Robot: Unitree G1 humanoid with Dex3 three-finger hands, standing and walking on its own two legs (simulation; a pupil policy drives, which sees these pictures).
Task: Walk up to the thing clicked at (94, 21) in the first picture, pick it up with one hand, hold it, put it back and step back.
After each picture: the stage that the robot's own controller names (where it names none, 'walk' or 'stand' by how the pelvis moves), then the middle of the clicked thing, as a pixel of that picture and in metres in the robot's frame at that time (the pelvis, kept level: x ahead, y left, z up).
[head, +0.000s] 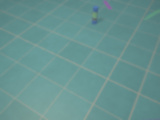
stand; (95, 15) +1.88 -0.15 -0.65
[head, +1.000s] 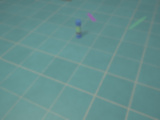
walk; (78, 29) +1.75 +0.19 -0.64
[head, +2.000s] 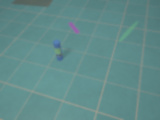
walk; (58, 50) +1.19 +0.35 -0.65
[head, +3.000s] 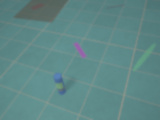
walk; (60, 84) +0.79 +0.28 -0.65
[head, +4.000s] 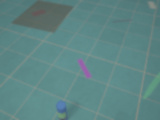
walk; (62, 112) +0.53 +0.18 -0.64
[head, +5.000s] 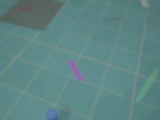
stand; out of the picture +0.44 +0.19 -0.65
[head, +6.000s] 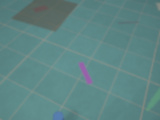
stand; out of the picture +0.43 +0.16 -0.64
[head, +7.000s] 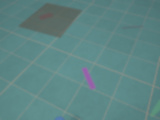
stand; out of the picture +0.42 +0.18 -0.65
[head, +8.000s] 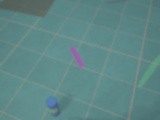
stand; (53, 107) +0.46 +0.22 -0.64
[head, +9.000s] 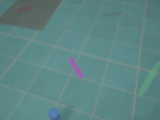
stand; (55, 119) +0.44 +0.21 -0.64
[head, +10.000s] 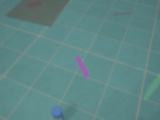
stand; (58, 117) +0.44 +0.18 -0.64
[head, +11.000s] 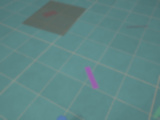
stand; out of the picture +0.42 +0.16 -0.65
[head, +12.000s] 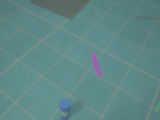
rise first; (64, 110) +0.46 +0.11 -0.63
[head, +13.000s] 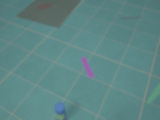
stand; (61, 113) +0.49 +0.17 -0.64
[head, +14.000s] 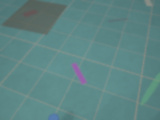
stand; out of the picture +0.43 +0.19 -0.65
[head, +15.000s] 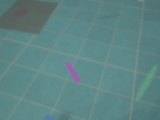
stand; out of the picture +0.40 +0.22 -0.65
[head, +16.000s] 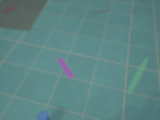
stand; out of the picture +0.41 +0.26 -0.64
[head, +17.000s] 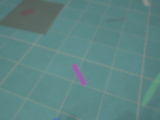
stand; out of the picture +0.39 +0.16 -0.65
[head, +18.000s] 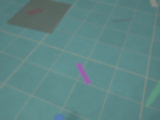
stand; out of the picture +0.41 +0.16 -0.66
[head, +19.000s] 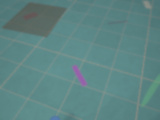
stand; out of the picture +0.42 +0.20 -0.66
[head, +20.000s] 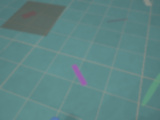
stand; out of the picture +0.40 +0.20 -0.66
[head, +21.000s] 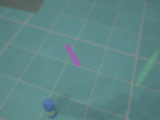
go down; (50, 109) +0.42 +0.20 -0.62
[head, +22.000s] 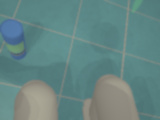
go down; (15, 43) +0.49 +0.21 -0.23
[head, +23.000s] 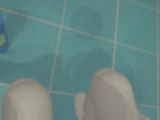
close in; out of the picture +0.49 +0.22 -0.20
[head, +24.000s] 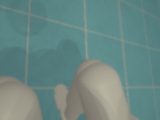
close; out of the picture +0.48 +0.25 -0.17
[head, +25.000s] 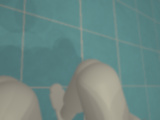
lift; out of the picture +0.46 +0.25 -0.18
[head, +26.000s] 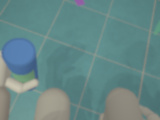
lift; (25, 70) +0.35 +0.20 -0.03
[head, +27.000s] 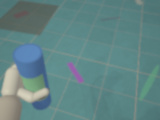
hold; (36, 81) +0.32 +0.16 +0.09
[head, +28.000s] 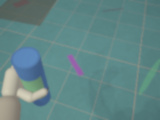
hold; (35, 81) +0.33 +0.17 +0.06
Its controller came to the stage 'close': yes
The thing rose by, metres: 0.70
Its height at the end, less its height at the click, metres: +0.65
